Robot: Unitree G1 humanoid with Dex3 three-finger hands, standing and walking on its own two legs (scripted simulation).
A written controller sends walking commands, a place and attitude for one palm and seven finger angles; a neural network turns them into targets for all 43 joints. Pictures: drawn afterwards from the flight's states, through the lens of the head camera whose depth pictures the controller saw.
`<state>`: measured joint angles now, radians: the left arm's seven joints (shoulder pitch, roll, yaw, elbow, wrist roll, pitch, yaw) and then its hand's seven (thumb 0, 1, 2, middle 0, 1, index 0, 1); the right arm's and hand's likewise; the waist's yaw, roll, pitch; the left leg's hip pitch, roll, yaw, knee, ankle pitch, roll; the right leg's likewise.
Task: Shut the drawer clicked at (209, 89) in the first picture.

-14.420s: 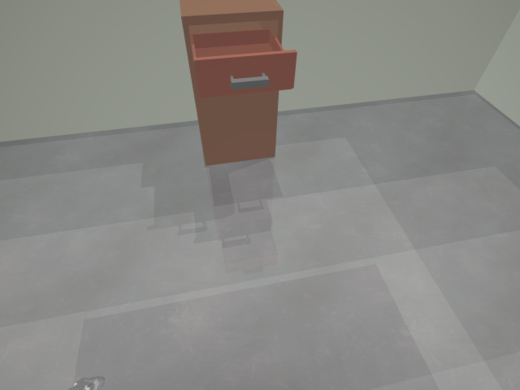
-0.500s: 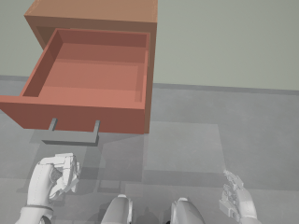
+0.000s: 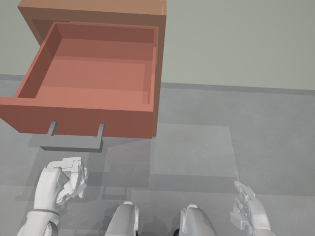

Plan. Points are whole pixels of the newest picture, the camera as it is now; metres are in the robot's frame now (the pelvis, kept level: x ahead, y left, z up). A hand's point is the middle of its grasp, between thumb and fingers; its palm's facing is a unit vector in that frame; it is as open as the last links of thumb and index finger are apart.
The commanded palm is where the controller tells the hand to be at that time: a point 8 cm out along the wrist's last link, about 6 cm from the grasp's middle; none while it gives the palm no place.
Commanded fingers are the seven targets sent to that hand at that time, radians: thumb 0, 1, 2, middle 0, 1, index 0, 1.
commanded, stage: bring the fist close to the handle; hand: left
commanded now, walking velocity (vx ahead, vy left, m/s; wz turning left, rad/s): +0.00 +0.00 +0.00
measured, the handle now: (75, 135) +0.34 +0.22 +0.04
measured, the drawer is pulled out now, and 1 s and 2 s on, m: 0.30 0.23 0.12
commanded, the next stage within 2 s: push the drawer shut in 0.02 s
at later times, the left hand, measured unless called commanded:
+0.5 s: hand (84, 170) +0.26 +0.18 +0.03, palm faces -0.02 -1.00 -0.06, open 3.3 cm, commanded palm +0.26 +0.23 +0.04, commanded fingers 0.00 0.90 0.90 -1.40 -1.60 -1.40 -1.60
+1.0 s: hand (89, 142) +0.33 +0.18 +0.03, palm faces -0.01 -1.00 -0.05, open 3.1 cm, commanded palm +0.32 +0.24 +0.04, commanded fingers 0.00 0.90 0.90 -1.40 -1.60 -1.40 -1.60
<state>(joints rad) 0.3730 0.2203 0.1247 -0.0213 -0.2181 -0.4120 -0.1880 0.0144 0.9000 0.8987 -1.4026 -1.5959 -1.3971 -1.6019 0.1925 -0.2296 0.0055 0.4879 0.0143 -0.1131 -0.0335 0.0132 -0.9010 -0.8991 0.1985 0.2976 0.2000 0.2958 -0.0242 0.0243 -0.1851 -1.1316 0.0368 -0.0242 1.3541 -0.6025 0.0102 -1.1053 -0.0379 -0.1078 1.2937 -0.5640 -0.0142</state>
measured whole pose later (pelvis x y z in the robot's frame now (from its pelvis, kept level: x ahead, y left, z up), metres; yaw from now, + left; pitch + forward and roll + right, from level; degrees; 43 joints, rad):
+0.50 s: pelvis +0.00 +0.00 +0.00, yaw +0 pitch +22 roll -3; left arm 0.26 0.25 0.15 0.04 -0.23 -0.42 -0.20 0.03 0.86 0.91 -1.40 -1.60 -1.40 -1.60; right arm 0.20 -0.24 0.01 0.51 0.01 -0.11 -0.03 0.01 -0.90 -0.90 0.20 0.30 0.20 0.30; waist -0.03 0.03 -0.18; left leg -1.13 0.04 -0.03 1.35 -0.60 0.00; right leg -1.11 -0.03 -0.11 1.29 -0.56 -0.02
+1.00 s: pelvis -0.02 +0.00 +0.00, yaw +0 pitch +21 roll -3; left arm -0.13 0.28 0.19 0.37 -0.20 -0.39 -0.19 0.01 0.80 0.93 -1.40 -1.60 -1.40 -1.60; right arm 0.20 -0.25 0.03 0.58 0.02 -0.12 -0.06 0.01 -0.90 -0.90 0.20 0.30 0.20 0.30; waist -0.05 0.02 -0.16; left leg -1.15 0.03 -0.03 1.33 -0.55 0.01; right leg -1.12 -0.04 -0.11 1.27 -0.52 -0.02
